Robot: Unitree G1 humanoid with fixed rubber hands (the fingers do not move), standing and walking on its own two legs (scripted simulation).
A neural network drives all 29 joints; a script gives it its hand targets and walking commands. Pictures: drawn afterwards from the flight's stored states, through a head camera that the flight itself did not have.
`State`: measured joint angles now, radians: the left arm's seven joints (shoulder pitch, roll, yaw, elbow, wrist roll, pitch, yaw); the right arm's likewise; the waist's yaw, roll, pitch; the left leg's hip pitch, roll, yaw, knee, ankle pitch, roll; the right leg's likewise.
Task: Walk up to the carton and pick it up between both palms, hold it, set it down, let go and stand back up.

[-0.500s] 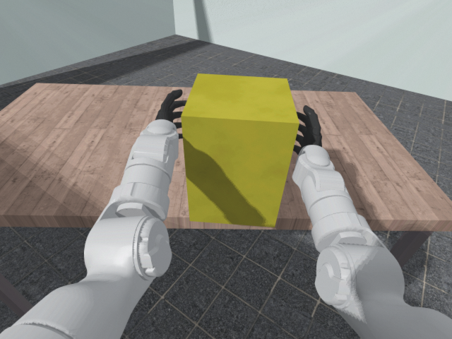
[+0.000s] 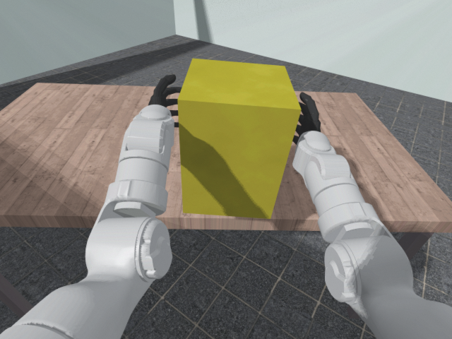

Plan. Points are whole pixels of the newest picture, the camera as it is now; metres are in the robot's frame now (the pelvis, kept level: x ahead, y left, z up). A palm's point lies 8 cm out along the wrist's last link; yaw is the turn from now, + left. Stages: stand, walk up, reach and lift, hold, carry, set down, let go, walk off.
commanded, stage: reach and lift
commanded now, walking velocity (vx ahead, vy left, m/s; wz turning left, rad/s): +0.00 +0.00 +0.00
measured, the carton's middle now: (232, 141) +0.42 -0.02 +0.18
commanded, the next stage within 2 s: hold in 0.76 s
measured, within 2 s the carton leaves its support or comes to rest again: neither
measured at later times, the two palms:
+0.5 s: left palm (156, 110) +0.41 +0.11 +0.26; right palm (308, 125) +0.39 -0.15 +0.24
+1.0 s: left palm (149, 101) +0.39 +0.12 +0.28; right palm (308, 116) +0.38 -0.14 +0.26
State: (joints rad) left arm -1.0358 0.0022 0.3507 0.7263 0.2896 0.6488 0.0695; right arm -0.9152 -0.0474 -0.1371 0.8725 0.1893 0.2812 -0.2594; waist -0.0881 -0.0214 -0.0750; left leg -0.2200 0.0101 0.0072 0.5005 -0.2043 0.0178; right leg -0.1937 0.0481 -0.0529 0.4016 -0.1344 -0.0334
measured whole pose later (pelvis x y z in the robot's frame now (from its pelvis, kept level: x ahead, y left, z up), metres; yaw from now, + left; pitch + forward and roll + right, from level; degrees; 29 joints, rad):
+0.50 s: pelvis +0.00 +0.00 +0.00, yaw +0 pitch -4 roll -1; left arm -1.04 0.00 0.34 0.65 0.29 0.70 0.07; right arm -0.96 -0.07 -0.13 0.84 0.21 0.34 -0.26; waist -0.09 -0.02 -0.07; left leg -0.22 0.01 0.01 0.50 -0.21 0.02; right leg -0.19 0.05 -0.05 0.40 -0.13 -0.03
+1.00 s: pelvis +0.00 +0.00 +0.00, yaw +0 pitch -5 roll -1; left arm -1.03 0.00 0.34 0.50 0.28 0.83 0.07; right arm -0.96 -0.09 -0.08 0.73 0.29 0.44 -0.29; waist -0.09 -0.02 -0.08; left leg -0.22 0.01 0.01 0.50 -0.20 0.02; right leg -0.19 0.05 -0.05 0.40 -0.13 -0.03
